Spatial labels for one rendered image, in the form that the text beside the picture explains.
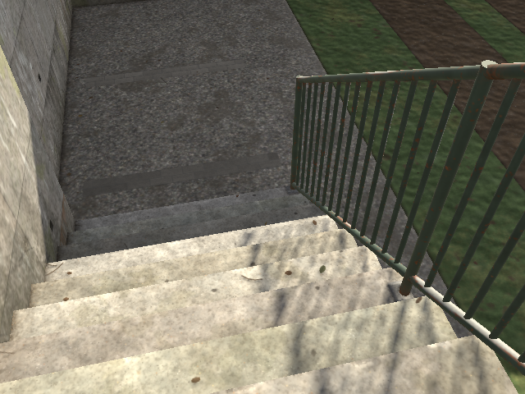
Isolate stairs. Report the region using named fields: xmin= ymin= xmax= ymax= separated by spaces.
xmin=0 ymin=186 xmax=518 ymax=394

